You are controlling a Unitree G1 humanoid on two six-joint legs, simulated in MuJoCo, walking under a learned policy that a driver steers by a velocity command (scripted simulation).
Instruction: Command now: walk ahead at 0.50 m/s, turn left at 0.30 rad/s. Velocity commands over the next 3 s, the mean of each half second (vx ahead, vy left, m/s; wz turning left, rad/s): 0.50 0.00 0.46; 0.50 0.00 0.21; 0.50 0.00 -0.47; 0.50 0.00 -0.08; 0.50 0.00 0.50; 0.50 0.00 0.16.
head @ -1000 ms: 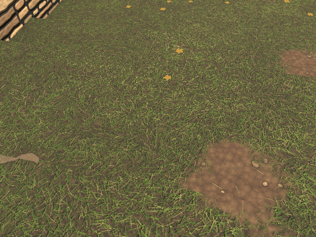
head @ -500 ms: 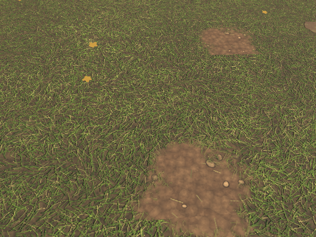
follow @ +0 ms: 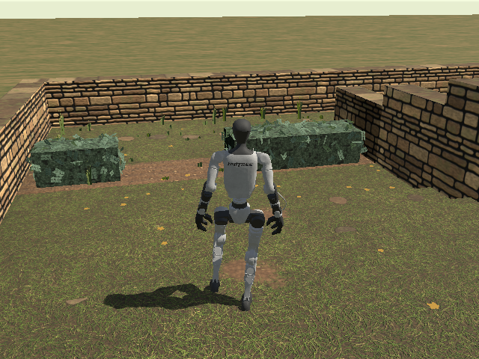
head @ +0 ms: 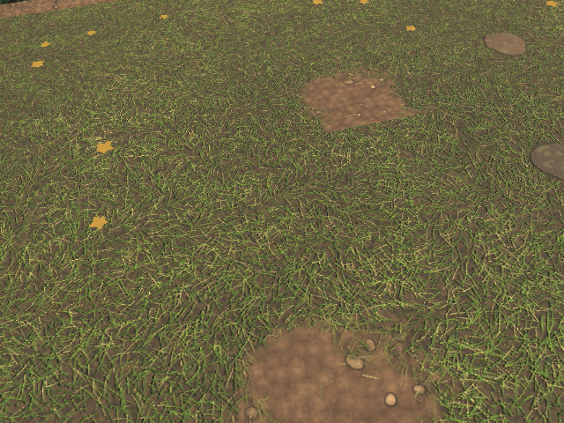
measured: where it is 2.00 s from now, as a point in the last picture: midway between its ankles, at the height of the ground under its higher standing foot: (243, 303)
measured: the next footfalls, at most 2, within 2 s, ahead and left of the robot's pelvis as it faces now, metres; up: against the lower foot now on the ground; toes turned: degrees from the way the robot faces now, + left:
left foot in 0.26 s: +0.18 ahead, +0.10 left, +0.00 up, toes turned +12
right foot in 0.88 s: +0.65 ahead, +0.06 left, -0.17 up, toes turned +25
